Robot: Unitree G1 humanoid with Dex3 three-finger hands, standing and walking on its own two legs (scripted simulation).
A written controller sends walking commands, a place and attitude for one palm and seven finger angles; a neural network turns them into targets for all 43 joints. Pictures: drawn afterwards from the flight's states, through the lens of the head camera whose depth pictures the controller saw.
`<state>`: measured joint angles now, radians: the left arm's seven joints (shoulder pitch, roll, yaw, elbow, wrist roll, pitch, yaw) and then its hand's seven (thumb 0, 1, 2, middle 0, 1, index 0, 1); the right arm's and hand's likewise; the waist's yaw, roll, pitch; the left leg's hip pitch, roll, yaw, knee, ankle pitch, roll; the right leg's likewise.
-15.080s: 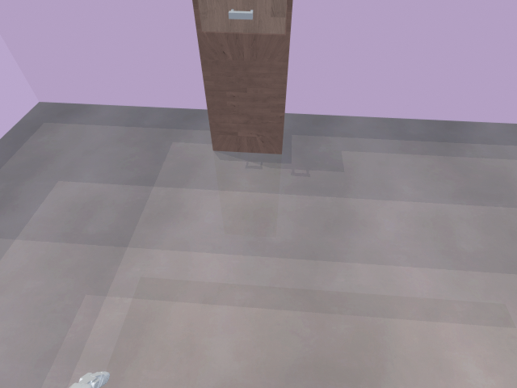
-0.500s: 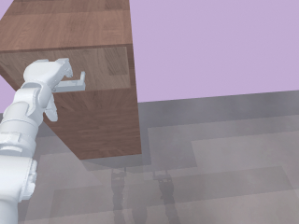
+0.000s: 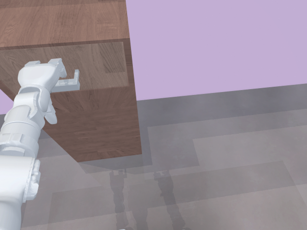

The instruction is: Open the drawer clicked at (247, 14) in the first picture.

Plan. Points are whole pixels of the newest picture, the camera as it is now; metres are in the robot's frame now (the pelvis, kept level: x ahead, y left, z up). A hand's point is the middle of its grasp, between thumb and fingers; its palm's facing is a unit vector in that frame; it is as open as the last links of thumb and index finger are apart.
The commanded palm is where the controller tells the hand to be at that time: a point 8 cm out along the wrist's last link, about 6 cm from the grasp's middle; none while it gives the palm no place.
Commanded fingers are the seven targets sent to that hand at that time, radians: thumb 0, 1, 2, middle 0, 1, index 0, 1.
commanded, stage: lower the fingers behind the handle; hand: left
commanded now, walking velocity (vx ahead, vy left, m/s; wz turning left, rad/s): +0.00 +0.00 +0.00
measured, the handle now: (61, 79) +0.54 +0.25 +0.04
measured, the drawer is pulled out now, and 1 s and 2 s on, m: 0.00 0.00 0.00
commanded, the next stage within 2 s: lift the fingers back up to retry in 0.98 s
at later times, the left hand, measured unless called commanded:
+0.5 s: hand (51, 95) +0.47 +0.26 +0.05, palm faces -0.05 +0.02 -1.00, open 13.8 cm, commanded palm +0.46 +0.25 +0.08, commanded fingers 0.00 -0.50 0.30 -0.30 -1.20 -0.30 -1.20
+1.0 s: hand (51, 96) +0.47 +0.26 +0.05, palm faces -0.05 +0.03 -1.00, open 13.8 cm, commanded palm +0.46 +0.25 +0.07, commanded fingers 0.00 -0.50 0.30 -0.30 -1.20 -0.30 -1.20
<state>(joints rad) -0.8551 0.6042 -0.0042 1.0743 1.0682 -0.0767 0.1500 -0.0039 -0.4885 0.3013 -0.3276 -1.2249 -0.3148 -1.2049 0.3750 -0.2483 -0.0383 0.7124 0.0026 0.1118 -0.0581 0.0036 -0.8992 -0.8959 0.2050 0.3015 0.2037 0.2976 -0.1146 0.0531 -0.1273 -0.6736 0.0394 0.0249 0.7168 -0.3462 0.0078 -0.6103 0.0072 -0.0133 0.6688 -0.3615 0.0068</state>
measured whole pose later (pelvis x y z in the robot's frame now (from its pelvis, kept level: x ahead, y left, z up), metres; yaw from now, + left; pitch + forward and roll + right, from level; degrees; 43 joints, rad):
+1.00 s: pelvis -0.03 +0.01 -0.02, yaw +0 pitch +20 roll -2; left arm -0.93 0.61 -0.05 1.11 1.08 -0.05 0.23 0.00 -0.49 0.30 -0.20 -1.28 -0.31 -1.21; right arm 0.41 -0.27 -0.04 0.70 0.01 0.10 -0.05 0.00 -0.90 -0.90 0.20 0.30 0.20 0.30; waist -0.12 0.05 -0.14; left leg -0.83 0.04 0.02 0.85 -0.36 0.02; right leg -0.77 0.01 -0.01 0.79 -0.37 0.02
